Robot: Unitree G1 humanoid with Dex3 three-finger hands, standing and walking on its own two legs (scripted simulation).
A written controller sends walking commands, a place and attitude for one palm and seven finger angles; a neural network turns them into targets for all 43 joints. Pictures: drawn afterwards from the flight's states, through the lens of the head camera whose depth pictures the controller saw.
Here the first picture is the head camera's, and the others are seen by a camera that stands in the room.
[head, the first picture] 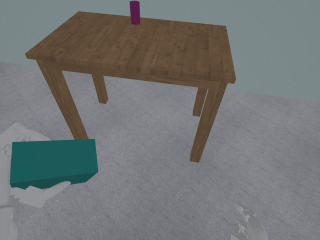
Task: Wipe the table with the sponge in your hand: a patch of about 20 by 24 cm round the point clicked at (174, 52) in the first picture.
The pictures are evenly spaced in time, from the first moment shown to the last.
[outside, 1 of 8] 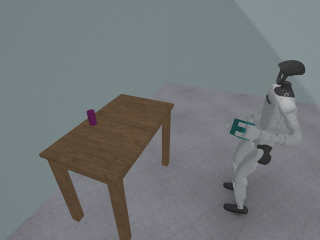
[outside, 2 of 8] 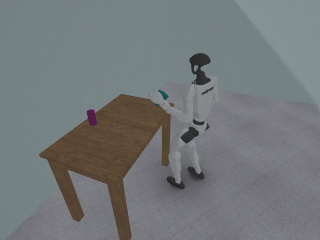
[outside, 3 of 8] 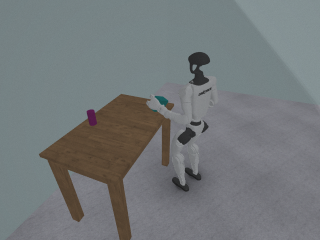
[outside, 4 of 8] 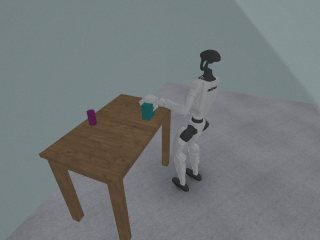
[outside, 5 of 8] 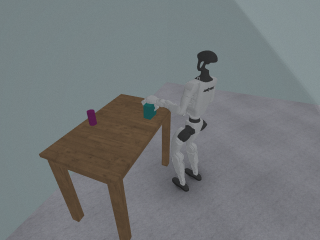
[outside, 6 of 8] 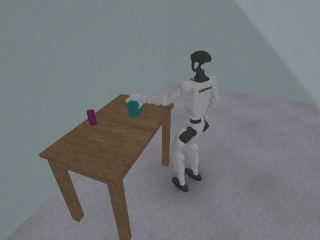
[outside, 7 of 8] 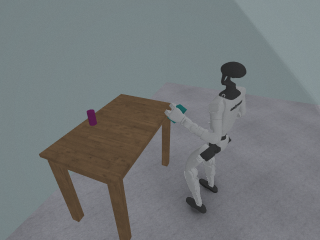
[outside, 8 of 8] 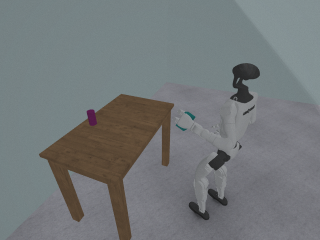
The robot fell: no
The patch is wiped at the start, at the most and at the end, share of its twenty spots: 0.00 0.95 0.95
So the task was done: yes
